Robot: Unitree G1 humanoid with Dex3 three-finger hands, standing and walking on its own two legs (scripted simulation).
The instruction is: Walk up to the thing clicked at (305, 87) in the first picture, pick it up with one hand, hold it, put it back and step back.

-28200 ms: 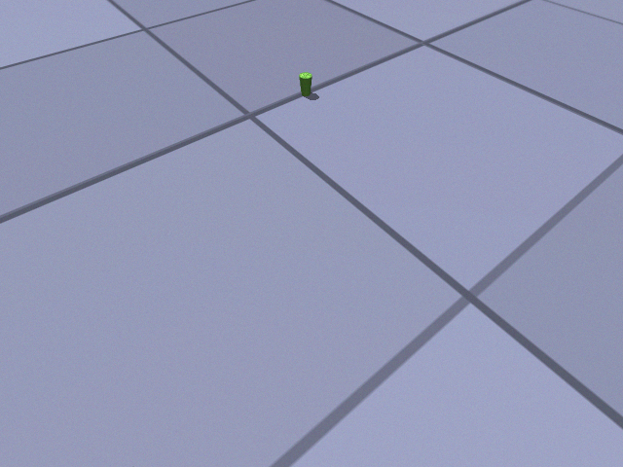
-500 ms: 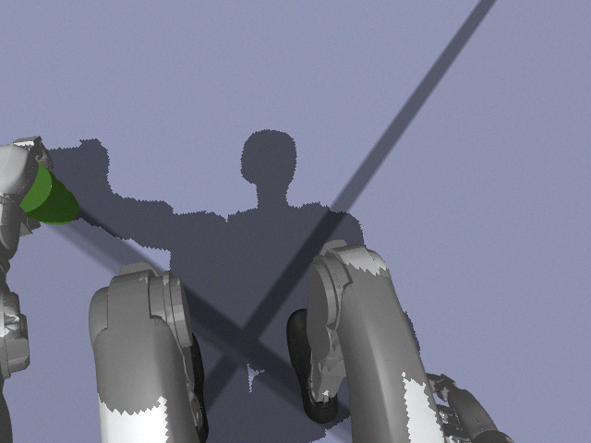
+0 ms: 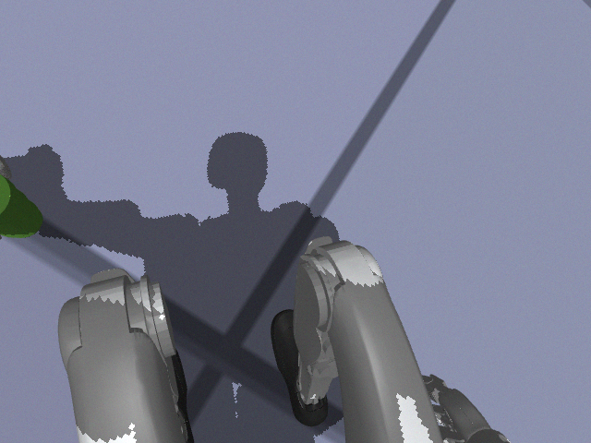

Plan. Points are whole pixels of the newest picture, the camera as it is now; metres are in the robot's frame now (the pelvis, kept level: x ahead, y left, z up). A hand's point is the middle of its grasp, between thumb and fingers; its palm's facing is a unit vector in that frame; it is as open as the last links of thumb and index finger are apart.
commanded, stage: open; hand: left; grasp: from above
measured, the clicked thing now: (1, 210) +0.42 +0.35 -0.24
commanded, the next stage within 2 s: withdraw in 0.68 s
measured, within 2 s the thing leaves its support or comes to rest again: neither
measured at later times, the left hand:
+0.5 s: hand out of the picture +0.41 +0.36 -0.20, palm faces -0.42 -0.13 -0.90, open 12.7 cm
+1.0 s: hand out of the picture +0.42 +0.36 -0.19, palm faces -0.38 -0.12 -0.92, open 13.9 cm
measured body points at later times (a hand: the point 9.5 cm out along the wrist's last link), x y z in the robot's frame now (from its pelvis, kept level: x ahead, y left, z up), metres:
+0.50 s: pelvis +0.00 +0.00 +0.00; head +0.23 +0.11 +0.36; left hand +0.43 +0.37 -0.15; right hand +0.07 -0.26 -0.09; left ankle +0.08 +0.13 -0.27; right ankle +0.10 -0.10 -0.27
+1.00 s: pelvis +0.00 +0.00 +0.00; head +0.24 +0.11 +0.37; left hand +0.44 +0.36 -0.13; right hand +0.09 -0.26 -0.09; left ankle +0.08 +0.13 -0.27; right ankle +0.10 -0.10 -0.27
